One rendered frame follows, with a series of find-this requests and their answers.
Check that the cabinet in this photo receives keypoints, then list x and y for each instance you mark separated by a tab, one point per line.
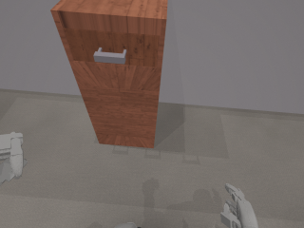
121	100

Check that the drawer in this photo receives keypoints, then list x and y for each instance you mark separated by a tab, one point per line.
141	49

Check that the right robot hand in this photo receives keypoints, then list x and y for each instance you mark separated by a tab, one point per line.
243	212

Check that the left robot hand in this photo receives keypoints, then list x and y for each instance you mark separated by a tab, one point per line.
12	156

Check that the handle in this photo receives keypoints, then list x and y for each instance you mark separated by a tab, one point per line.
109	57

